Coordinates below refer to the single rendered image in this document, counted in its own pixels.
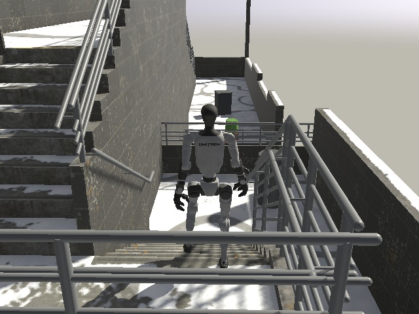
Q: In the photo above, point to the right robot upper arm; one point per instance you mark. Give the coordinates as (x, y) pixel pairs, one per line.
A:
(233, 149)

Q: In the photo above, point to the robot right hand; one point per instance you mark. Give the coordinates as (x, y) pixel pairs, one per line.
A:
(243, 187)

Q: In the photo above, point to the left robot shin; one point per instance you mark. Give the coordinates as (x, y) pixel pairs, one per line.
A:
(190, 219)

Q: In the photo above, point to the left robot upper arm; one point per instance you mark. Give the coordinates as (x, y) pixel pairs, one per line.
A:
(186, 150)

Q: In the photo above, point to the robot right forearm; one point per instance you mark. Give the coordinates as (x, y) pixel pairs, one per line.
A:
(240, 173)

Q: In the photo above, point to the robot left forearm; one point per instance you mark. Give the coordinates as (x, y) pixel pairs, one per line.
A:
(182, 175)

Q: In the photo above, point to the right robot thigh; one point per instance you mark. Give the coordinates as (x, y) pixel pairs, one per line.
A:
(225, 198)

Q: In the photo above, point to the robot left hand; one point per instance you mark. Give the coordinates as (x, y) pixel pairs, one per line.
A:
(178, 202)

